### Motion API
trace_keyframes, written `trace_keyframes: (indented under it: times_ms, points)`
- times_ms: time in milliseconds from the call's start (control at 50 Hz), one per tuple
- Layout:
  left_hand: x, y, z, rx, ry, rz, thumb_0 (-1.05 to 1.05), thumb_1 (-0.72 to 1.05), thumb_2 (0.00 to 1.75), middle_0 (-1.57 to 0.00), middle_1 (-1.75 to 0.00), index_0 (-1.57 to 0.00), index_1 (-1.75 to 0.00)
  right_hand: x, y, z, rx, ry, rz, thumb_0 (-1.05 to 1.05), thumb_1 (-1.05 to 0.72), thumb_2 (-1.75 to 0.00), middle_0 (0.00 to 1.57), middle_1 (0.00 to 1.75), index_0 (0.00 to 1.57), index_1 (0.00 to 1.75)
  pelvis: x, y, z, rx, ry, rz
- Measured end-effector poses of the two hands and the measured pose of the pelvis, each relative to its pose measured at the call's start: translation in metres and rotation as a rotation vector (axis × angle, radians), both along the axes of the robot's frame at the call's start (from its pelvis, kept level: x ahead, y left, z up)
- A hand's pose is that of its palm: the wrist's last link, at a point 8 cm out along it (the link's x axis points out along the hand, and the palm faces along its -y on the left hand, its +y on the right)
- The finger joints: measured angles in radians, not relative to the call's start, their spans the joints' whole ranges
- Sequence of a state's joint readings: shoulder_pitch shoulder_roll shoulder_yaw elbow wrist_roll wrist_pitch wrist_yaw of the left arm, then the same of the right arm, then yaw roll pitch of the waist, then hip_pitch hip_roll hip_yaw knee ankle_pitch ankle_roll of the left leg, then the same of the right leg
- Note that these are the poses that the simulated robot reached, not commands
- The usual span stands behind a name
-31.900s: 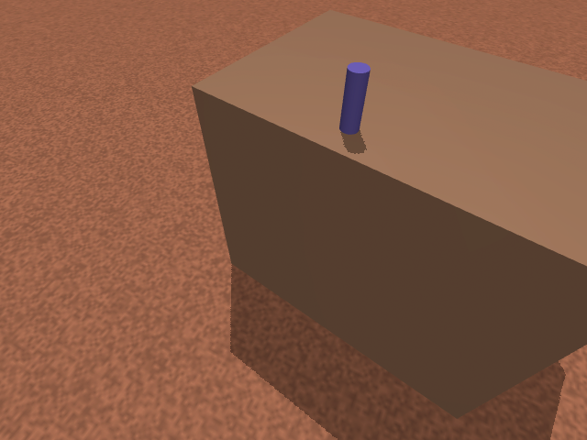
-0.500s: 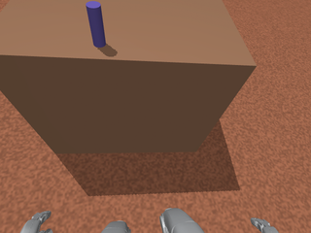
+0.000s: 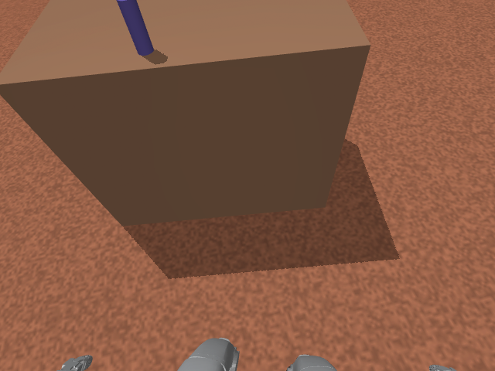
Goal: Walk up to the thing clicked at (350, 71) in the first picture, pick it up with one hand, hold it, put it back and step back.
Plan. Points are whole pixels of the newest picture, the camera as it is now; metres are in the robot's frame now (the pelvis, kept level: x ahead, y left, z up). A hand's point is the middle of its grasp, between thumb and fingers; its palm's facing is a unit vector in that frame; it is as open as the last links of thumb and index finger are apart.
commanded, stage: step back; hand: left
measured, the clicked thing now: (136, 25) +0.85 +0.29 +0.10
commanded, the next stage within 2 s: stand in 1.70 s
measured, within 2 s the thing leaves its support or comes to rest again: neither
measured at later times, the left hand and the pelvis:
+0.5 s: hand out of the picture -0.12 +0.28 -0.16, palm faces +0.05 -0.92 -0.39, open 7.4 cm; pelvis -0.17 +0.00 +0.00, yaw +2 degrees
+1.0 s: hand out of the picture -0.16 +0.28 -0.15, palm faces +0.02 -0.92 -0.40, open 7.4 cm; pelvis -0.23 +0.01 +0.00, yaw +2 degrees
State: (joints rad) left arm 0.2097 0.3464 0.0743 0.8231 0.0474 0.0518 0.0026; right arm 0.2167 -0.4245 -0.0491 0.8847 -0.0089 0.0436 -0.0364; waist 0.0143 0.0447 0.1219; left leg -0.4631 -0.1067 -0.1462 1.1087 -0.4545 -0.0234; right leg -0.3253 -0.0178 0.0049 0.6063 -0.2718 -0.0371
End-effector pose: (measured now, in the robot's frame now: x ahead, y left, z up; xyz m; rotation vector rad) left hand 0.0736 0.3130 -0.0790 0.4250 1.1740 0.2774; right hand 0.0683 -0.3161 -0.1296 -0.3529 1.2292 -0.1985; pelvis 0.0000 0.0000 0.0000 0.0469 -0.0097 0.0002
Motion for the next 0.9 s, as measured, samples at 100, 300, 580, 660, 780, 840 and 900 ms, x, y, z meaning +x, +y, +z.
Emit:
trace_keyframes:
  times_ms: [100, 300, 580, 660, 780, 840, 900]
  points:
    - [-0.006, -0.002, -0.008, -0.004, -0.100, -0.004, 0.00, 0.90, 0.90, -0.20, -0.30, -0.20, -0.30, -0.042, 0.005, -0.008, -0.011, 0.091, 0.046, 0.01, -0.90, -0.89, 0.21, 0.30, 0.20, 0.30, -0.036, -0.003, -0.008, -0.017, -0.005, 0.058]
    - [-0.081, 0.006, -0.044, -0.100, -0.111, 0.039, 0.00, 0.90, 0.90, -0.20, -0.30, -0.20, -0.30, -0.093, 0.021, 0.012, -0.053, 0.019, 0.092, 0.01, -0.90, -0.89, 0.21, 0.30, 0.20, 0.30, -0.111, 0.013, -0.016, -0.040, -0.053, 0.099]
    - [-0.242, 0.005, -0.042, -0.043, 0.116, 0.050, 0.00, 0.90, 0.90, -0.20, -0.30, -0.20, -0.30, -0.113, 0.011, 0.024, -0.015, -0.184, 0.104, 0.01, -0.90, -0.89, 0.21, 0.30, 0.20, 0.30, -0.195, -0.005, -0.013, -0.051, -0.011, -0.008]
    - [-0.276, -0.007, -0.030, -0.037, 0.124, 0.064, 0.00, 0.90, 0.90, -0.20, -0.30, -0.20, -0.30, -0.144, 0.007, 0.012, 0.022, -0.142, 0.066, 0.01, -0.90, -0.89, 0.21, 0.30, 0.20, 0.30, -0.208, -0.010, -0.009, -0.077, -0.032, -0.007]
    - [-0.284, -0.005, -0.019, -0.021, 0.093, 0.071, 0.01, 0.90, 0.90, -0.20, -0.30, -0.21, -0.30, -0.191, 0.007, 0.004, 0.050, -0.065, 0.023, 0.01, -0.90, -0.89, 0.21, 0.30, 0.20, 0.30, -0.217, -0.007, -0.003, -0.033, -0.024, 0.000]
    - [-0.273, 0.003, -0.021, -0.028, 0.041, 0.062, 0.01, 0.90, 0.90, -0.20, -0.30, -0.21, -0.30, -0.208, 0.011, -0.001, 0.036, -0.019, 0.034, 0.01, -0.90, -0.89, 0.21, 0.30, 0.20, 0.30, -0.222, 0.000, -0.006, -0.036, -0.022, 0.036]
    - [-0.261, 0.012, -0.027, -0.039, 0.002, 0.055, 0.00, 0.90, 0.90, -0.20, -0.30, -0.20, -0.30, -0.221, 0.019, -0.001, 0.024, 0.002, 0.033, 0.01, -0.90, -0.89, 0.21, 0.30, 0.20, 0.30, -0.228, 0.007, -0.009, 0.000, -0.038, 0.041]
